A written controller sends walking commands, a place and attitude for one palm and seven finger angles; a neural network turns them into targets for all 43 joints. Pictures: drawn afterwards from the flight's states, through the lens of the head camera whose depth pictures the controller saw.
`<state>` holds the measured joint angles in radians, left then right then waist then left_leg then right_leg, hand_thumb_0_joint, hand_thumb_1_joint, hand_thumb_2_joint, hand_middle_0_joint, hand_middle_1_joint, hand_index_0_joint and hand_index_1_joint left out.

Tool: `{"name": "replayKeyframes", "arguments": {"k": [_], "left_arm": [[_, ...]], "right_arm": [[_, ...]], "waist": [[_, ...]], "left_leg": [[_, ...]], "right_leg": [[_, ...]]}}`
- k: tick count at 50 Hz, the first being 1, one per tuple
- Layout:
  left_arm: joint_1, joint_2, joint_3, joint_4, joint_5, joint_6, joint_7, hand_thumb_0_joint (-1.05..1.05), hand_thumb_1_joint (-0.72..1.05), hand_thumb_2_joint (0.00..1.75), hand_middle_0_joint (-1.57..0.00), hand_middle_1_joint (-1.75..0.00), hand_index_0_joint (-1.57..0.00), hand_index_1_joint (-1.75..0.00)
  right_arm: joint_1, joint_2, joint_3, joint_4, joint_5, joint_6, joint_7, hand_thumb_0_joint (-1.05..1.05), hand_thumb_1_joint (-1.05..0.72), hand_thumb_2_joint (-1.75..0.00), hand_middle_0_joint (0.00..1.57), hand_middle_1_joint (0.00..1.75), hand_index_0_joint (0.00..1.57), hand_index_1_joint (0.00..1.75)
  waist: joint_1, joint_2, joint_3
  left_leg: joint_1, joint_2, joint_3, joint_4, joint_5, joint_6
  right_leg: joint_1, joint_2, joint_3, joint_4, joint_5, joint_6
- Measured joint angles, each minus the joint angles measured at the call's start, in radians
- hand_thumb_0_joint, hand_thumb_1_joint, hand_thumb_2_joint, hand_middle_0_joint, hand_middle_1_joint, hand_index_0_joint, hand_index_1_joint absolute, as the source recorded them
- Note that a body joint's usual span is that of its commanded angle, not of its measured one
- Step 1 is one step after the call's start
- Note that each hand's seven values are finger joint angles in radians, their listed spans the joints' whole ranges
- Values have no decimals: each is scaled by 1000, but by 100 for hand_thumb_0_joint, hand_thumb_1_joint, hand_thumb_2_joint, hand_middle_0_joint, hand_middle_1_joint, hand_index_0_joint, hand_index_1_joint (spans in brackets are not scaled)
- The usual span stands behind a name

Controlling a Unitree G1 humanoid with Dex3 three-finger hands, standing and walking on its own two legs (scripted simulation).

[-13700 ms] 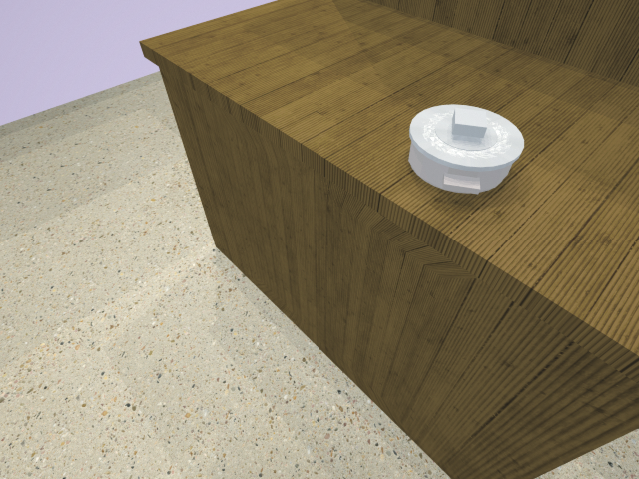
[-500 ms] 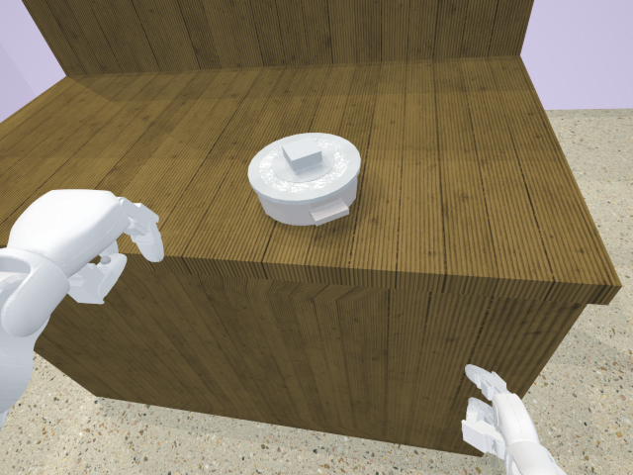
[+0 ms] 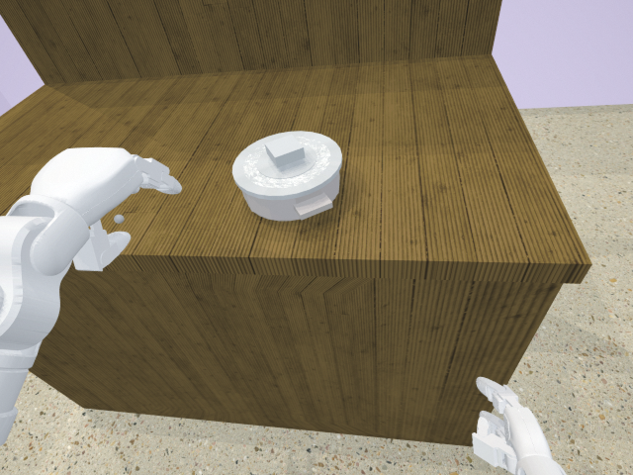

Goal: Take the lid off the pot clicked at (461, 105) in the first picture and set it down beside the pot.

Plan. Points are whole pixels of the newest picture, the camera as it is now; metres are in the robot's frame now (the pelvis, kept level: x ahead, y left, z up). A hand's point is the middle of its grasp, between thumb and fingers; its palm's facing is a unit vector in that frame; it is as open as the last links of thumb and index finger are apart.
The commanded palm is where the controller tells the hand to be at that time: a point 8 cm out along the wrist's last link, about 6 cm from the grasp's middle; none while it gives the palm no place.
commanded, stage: move the open hand above the knob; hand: left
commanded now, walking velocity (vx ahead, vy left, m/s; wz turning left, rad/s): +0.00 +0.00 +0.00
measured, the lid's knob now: (284, 150) +0.54 +0.11 +0.15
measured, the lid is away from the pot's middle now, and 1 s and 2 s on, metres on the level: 0.00 0.00 0.00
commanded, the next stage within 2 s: none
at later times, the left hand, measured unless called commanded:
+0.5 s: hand (178, 182) +0.37 +0.19 +0.22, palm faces -0.08 +0.01 -1.00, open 9.9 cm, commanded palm +0.34 +0.20 +0.29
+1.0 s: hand (221, 152) +0.43 +0.16 +0.22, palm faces -0.12 -0.01 -0.99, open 9.9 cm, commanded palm +0.41 +0.16 +0.29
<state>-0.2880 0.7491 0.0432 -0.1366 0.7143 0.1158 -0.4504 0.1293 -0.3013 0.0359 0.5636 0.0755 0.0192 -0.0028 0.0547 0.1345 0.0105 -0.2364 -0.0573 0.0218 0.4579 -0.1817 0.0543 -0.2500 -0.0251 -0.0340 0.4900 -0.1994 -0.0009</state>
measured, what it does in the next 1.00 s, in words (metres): stands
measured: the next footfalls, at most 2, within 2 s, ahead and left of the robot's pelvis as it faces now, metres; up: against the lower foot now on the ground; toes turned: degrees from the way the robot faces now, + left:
none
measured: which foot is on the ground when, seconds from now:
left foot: down 0.00-1.00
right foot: down 0.00-1.00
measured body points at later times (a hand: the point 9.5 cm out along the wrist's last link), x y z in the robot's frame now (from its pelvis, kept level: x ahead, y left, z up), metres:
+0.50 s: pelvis +0.02 -0.01 +0.00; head +0.02 -0.07 +0.45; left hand +0.37 +0.19 +0.28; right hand +0.23 -0.23 -0.10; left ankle +0.04 +0.09 -0.74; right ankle +0.04 -0.12 -0.74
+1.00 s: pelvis +0.03 -0.01 +0.00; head +0.04 -0.06 +0.45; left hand +0.43 +0.15 +0.28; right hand +0.22 -0.23 -0.11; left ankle +0.04 +0.09 -0.74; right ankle +0.04 -0.12 -0.74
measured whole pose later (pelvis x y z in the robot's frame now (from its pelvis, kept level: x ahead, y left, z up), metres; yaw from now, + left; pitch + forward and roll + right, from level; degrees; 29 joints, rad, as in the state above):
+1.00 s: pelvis +0.03 -0.01 +0.00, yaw +0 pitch +0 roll +1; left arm -0.76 0.57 -0.22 0.24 0.81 0.27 -0.50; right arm 0.12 -0.29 0.04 0.59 0.09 0.09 0.02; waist 0.00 0.12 -0.01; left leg -0.24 -0.06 0.01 0.44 -0.21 0.05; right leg -0.26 -0.03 -0.04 0.50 -0.25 -0.01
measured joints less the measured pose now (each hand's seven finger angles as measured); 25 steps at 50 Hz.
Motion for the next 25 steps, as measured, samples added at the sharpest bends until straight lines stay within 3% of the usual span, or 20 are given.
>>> {"name": "replayKeyframes", "arguments": {"k": [10,25], "left_arm": [[-111,-34,-67,77,26,26,-15,0,-38,169,-90,-8,-89,-9],[-239,-82,-143,163,52,81,-40,0,-38,169,-89,-8,-89,-9]], "right_arm": [[-12,5,9,4,4,9,3,1,-91,-90,19,30,20,30],[-21,-4,7,4,8,46,16,1,-91,-90,19,30,20,30]], "waist": [[0,4,-3],[-21,1,-7]], "left_leg": [[-4,1,-11,2,-4,-6],[-1,4,-12,-2,-18,-13]], "right_leg": [[-2,1,-11,6,-10,-7],[-6,5,-10,13,-29,-14]]}}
